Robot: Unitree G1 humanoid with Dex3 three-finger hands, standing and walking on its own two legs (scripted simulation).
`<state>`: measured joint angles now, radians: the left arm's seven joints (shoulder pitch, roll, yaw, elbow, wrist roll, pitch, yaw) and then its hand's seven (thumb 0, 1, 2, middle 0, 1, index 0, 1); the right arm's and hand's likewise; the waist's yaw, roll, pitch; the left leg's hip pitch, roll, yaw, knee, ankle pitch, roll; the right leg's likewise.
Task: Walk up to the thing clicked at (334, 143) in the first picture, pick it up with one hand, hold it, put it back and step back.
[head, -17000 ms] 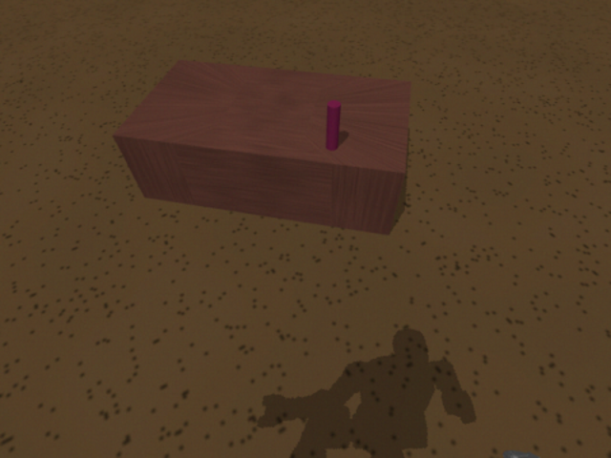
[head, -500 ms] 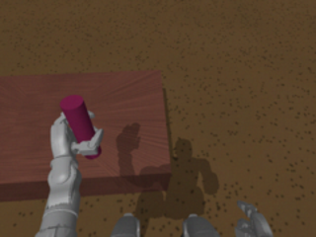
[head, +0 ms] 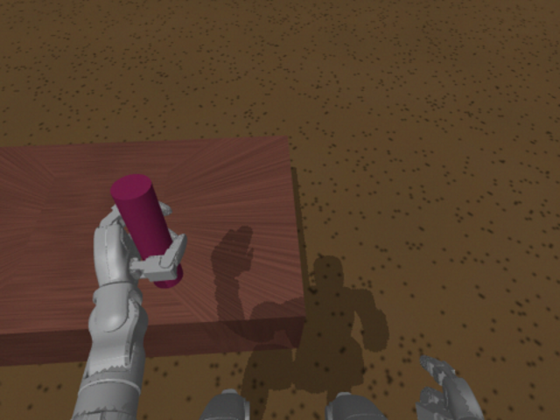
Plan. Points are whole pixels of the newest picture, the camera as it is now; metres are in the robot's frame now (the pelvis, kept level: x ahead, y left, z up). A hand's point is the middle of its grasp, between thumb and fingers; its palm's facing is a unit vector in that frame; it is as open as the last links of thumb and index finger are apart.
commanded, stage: hold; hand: left
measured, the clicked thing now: (152, 237) +0.34 +0.19 +0.06
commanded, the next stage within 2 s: none
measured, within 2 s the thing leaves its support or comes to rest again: neither
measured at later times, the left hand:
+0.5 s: hand (161, 249) +0.32 +0.17 +0.06, palm faces +0.19 -0.98 -0.01, open 7.6 cm
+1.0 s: hand (164, 246) +0.32 +0.17 +0.06, palm faces +0.19 -0.98 -0.01, open 7.6 cm
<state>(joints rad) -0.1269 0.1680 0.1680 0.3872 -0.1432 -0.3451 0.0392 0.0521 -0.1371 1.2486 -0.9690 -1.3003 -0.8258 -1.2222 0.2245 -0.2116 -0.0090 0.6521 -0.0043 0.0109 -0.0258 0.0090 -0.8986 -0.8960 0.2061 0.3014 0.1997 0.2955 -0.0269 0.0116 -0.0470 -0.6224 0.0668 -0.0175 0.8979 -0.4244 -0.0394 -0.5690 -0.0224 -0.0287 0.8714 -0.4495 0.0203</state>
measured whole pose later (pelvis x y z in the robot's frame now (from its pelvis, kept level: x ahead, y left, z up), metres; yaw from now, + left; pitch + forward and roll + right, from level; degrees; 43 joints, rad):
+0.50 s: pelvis -0.01 +0.00 +0.01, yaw +0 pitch +6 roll -1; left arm -0.10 0.16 0.15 0.38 -0.14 -0.34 0.04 0.05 -0.13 1.25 -0.96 -1.31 -0.82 -1.23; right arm 0.22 -0.21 -0.01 0.65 -0.01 0.01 -0.02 0.01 -0.90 -0.90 0.21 0.30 0.20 0.30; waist -0.02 0.01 -0.03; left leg -0.57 0.06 -0.02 0.85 -0.39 -0.04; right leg -0.52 -0.03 -0.03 0.83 -0.42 0.02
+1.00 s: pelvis -0.01 +0.00 +0.01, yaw +0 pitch +6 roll -1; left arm -0.11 0.15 0.15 0.38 -0.13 -0.34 0.05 0.05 -0.13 1.25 -0.96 -1.31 -0.82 -1.23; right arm 0.21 -0.21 -0.01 0.66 0.00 0.00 -0.03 0.01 -0.90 -0.90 0.21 0.30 0.20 0.30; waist -0.02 0.01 -0.02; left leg -0.55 0.06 -0.01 0.83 -0.38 -0.04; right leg -0.51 -0.03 -0.03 0.82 -0.42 0.02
